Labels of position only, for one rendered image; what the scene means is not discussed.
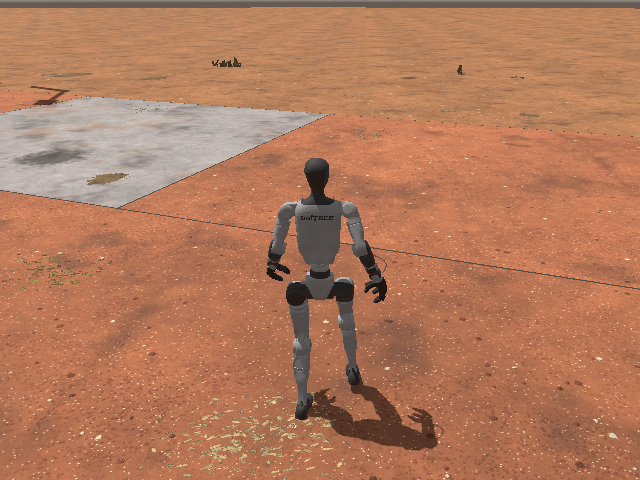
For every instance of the robot left shin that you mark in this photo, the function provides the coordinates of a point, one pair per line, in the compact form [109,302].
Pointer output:
[301,367]

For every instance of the right robot hand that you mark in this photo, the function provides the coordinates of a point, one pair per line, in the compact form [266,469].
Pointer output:
[381,287]

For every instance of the robot left forearm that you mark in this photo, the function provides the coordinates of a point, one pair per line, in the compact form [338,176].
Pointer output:
[273,259]

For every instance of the left robot hand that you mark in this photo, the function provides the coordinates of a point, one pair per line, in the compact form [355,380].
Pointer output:
[273,275]

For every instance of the left robot upper arm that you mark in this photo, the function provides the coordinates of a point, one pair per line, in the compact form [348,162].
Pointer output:
[286,212]

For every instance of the left robot foot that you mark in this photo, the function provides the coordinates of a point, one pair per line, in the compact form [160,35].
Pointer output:
[302,411]

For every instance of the right robot upper arm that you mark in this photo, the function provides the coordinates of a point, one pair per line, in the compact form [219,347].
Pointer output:
[350,211]

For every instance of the robot right forearm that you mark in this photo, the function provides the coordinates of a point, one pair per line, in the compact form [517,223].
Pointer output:
[371,266]

